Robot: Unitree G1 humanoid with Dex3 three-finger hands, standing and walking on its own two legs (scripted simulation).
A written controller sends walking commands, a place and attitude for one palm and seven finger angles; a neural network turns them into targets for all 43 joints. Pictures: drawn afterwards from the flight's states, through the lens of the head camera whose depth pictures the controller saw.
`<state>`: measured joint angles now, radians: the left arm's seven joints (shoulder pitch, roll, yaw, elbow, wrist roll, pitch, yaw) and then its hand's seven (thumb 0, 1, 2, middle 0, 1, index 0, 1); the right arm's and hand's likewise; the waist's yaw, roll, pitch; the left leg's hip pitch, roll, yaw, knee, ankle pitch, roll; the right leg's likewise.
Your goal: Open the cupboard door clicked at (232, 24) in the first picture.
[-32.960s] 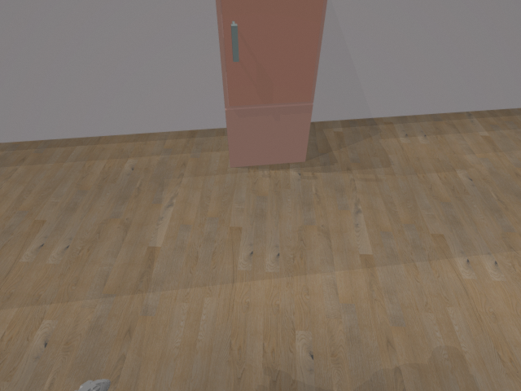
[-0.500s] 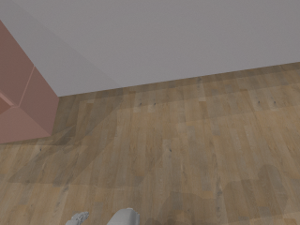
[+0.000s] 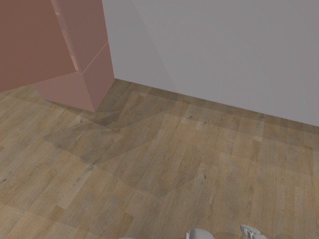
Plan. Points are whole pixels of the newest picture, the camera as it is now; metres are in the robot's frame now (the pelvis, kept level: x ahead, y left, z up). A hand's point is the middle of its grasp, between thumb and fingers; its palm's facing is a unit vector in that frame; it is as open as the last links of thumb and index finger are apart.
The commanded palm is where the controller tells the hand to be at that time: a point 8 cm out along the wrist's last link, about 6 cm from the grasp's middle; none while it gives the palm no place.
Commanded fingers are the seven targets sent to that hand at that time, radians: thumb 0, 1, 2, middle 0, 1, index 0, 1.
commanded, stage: turn to face it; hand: left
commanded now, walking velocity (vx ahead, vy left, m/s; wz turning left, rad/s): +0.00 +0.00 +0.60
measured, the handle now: out of the picture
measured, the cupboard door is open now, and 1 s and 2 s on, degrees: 44 44 44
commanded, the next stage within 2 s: take the last steps up to it in 0.72 s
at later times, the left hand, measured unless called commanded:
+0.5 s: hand out of the picture +0.07 +0.14 -0.14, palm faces +0.26 -0.93 -0.27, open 7.4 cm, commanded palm none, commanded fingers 0.00 0.90 0.90 -0.20 -0.30 -0.20 -0.30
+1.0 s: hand out of the picture -0.06 +0.17 -0.17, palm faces +0.52 -0.83 -0.20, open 7.4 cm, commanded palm none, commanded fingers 0.00 0.90 0.90 -0.20 -0.30 -0.20 -0.30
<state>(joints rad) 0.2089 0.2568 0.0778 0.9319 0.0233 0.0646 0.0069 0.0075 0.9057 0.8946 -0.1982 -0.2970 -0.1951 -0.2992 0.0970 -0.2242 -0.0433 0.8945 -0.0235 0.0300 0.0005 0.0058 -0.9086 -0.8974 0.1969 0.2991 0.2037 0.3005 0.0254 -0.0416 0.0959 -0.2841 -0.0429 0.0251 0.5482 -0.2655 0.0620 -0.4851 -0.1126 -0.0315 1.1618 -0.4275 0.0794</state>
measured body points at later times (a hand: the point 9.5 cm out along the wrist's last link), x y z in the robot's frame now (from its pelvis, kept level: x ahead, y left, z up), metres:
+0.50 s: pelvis +0.02 -0.07 +0.01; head +0.07 -0.09 +0.45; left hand +0.06 +0.19 -0.12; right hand +0.13 -0.31 -0.16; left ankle -0.04 +0.07 -0.64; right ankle +0.02 -0.16 -0.73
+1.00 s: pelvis +0.01 -0.02 +0.01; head +0.03 +0.01 +0.46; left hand -0.09 +0.21 -0.15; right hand +0.22 -0.18 -0.12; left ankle -0.02 +0.05 -0.73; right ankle +0.04 -0.18 -0.65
